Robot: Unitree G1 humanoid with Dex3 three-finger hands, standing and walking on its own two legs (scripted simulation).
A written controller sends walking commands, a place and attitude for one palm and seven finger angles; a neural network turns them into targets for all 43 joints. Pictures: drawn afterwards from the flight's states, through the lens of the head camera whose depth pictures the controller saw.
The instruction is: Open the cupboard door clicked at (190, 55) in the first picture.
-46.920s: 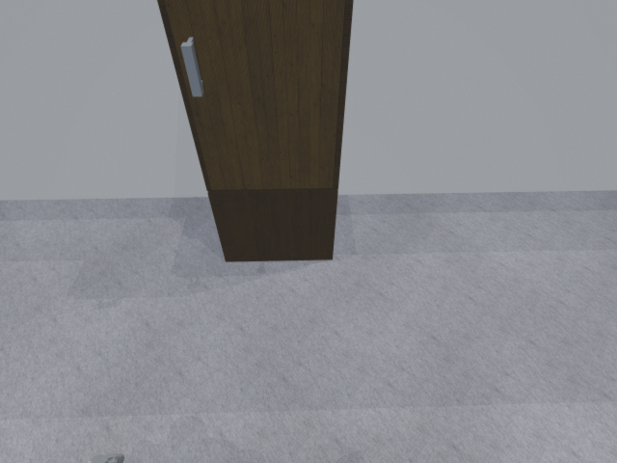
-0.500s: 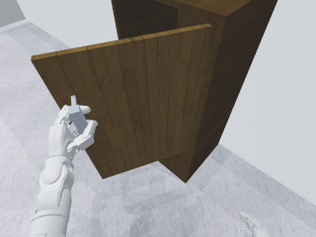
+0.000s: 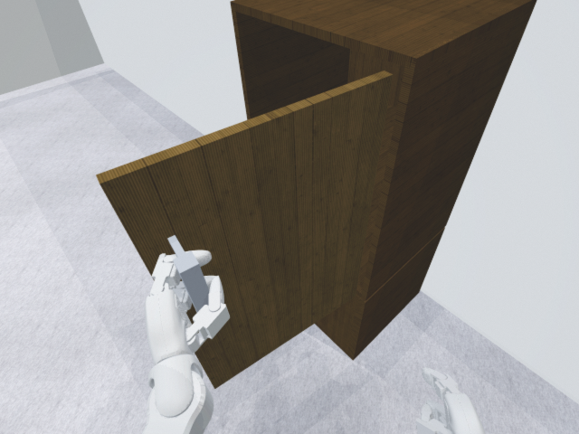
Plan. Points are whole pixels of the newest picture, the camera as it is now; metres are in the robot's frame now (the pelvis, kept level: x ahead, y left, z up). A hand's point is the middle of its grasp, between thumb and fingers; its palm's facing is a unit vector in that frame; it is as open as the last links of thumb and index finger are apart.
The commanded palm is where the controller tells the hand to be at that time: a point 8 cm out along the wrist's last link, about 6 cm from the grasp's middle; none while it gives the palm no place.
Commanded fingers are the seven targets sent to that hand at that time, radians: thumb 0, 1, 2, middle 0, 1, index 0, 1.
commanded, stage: pull the door open along its arc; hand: left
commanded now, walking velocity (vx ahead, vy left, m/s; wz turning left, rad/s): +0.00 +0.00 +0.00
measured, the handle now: (191, 279) +0.30 +0.15 +0.09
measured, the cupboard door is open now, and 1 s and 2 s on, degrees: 82 84 87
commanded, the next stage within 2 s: open thumb and fingers to let go in 0.06 s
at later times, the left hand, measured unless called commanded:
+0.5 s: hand (221, 314) +0.24 +0.10 +0.10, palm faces +0.36 -0.93 +0.02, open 8.8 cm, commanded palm +0.19 +0.14 +0.09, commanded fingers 0.00 -0.36 0.36 -0.31 -1.22 -0.31 -1.22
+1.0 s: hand (222, 310) +0.25 +0.10 +0.10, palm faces +0.34 -0.94 -0.01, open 14.6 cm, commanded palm +0.20 +0.13 +0.09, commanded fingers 0.00 -0.50 0.30 -0.15 -0.30 -0.15 -0.30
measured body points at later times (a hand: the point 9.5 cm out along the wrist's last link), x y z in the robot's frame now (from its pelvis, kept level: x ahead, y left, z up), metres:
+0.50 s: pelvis -0.02 +0.01 +0.00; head -0.03 -0.01 +0.45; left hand +0.22 +0.15 +0.10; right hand +0.18 -0.19 -0.09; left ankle -0.02 +0.15 -0.72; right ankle -0.01 -0.09 -0.72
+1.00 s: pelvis -0.02 +0.02 -0.01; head -0.03 +0.01 +0.44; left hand +0.22 +0.15 +0.10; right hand +0.17 -0.17 -0.10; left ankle -0.02 +0.15 -0.72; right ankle -0.01 -0.09 -0.72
